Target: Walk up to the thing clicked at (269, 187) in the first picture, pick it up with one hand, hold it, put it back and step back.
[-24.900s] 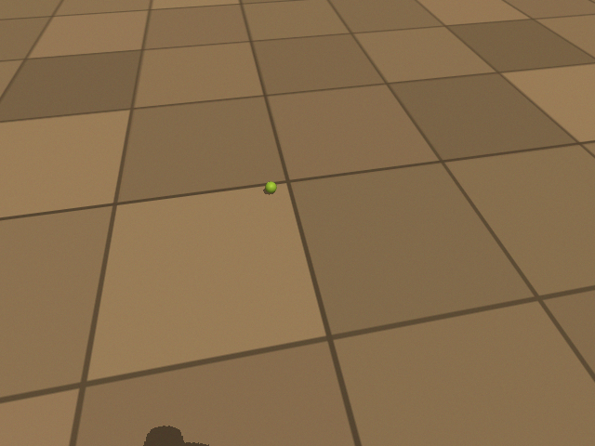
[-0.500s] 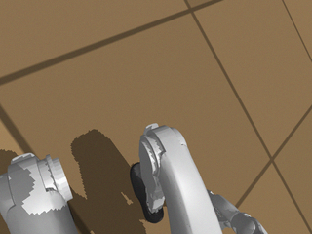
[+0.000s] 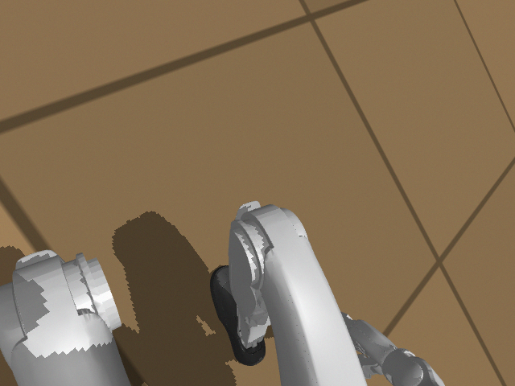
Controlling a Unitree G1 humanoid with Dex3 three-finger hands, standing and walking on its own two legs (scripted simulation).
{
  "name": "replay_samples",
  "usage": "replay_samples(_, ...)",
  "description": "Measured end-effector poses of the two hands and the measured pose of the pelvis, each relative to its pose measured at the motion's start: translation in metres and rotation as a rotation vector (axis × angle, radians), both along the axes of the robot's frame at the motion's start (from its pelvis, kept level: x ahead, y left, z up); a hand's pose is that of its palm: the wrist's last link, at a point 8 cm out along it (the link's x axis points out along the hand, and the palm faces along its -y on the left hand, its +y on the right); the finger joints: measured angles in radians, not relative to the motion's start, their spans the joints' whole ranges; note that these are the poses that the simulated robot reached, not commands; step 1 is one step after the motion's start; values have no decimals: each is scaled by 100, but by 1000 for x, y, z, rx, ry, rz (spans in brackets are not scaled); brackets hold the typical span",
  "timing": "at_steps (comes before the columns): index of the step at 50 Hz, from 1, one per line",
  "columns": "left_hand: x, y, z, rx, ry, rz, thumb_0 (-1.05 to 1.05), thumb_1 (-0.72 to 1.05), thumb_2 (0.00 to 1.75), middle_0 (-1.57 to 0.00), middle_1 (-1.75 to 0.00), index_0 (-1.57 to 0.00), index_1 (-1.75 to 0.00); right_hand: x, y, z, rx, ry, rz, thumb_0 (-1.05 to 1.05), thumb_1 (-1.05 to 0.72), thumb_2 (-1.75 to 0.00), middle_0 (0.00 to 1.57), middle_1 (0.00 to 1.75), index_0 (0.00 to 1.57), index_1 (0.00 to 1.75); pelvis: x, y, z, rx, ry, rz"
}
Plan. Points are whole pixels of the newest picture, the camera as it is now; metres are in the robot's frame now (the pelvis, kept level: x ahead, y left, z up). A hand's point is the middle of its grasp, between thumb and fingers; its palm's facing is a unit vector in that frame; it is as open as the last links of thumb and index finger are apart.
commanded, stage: open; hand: left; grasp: from above
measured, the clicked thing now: out of the picture +0.40 +0.37 -0.27
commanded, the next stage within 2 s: withdraw in 0.52 s
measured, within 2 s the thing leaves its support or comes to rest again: neither
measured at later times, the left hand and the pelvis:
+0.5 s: hand out of the picture +0.38 +0.36 -0.24, palm faces -0.43 -0.19 -0.89, open 14.0 cm; pelvis +0.00 +0.00 +0.00, yaw +0 degrees
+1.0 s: hand out of the picture +0.40 +0.39 -0.14, palm faces -0.28 -0.09 -0.96, open 14.0 cm; pelvis +0.00 +0.00 +0.02, yaw +2 degrees
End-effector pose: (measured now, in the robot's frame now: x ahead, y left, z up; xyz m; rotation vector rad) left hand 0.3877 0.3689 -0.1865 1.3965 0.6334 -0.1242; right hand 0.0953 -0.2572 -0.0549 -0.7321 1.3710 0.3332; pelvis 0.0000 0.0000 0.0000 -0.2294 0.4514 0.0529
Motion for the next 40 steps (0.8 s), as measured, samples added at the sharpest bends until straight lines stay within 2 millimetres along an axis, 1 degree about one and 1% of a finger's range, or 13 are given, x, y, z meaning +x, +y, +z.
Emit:
replay_samples(10, 6, -8, 1, -7, -35, -28, 0, -35, 84, -21, -87, -22, -85, 0, 1, 1, 0, 1, 4, 0, -89, -89, 20, 30, 20, 30, 0, 1, 0, -7, -2, -4)
replay_samples(18, 4, -8, 2, 10, -36, -17, 0, -45, 92, -12, -96, -13, -94, 1, 2, 1, 11, -11, 10, 0, -89, -89, 20, 30, 20, 30, -2, 1, 0, -6, -2, -7)
replay_samples(28, 0, -1, 2, 13, -8, 11, 0, -48, 95, -8, -100, -9, -99, 0, 2, 2, 11, -14, 12, 0, -89, -89, 20, 30, 20, 30, -2, 0, 1, -4, -1, -5)
replay_samples(36, 1, 3, 2, -6, -13, 14, 0, -47, 95, -8, -101, -9, -99, -6, 0, 5, -13, -1, -2, 0, -89, -89, 20, 30, 20, 30, -2, 1, 1, -8, -5, -3)
replay_samples(40, 6, 4, 11, 5, -57, -24, 0, -47, 95, -8, -101, -10, -99, -8, 0, 6, -13, 6, -15, 0, -90, -89, 20, 30, 20, 30, -2, 1, 2, -10, -1, 0)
